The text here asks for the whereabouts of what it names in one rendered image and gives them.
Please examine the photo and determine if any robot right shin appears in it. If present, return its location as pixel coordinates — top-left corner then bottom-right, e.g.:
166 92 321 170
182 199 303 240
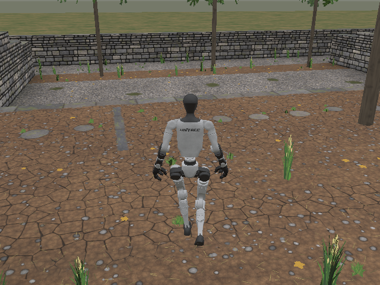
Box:
196 200 205 236

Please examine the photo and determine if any robot left shin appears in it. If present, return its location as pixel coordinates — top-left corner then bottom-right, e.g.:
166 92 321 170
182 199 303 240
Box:
178 190 189 228

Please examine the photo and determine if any left robot hand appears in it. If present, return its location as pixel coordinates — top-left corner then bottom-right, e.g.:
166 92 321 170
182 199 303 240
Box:
153 167 167 181

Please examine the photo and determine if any right robot upper arm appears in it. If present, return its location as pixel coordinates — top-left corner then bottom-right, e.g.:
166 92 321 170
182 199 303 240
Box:
202 120 220 153

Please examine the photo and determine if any left robot upper arm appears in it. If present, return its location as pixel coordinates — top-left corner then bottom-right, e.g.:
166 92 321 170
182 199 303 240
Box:
160 119 178 153

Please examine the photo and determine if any robot shin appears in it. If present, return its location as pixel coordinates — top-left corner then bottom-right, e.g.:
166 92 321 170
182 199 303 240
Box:
196 200 205 236
178 190 189 228

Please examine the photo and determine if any right robot hand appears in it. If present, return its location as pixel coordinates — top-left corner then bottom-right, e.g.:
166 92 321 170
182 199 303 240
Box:
214 165 228 179

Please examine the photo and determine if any left robot forearm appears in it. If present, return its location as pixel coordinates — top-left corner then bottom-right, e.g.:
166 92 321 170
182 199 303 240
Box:
154 143 166 169

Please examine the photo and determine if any right robot forearm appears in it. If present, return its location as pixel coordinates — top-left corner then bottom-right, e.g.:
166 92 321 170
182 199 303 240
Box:
214 143 227 167

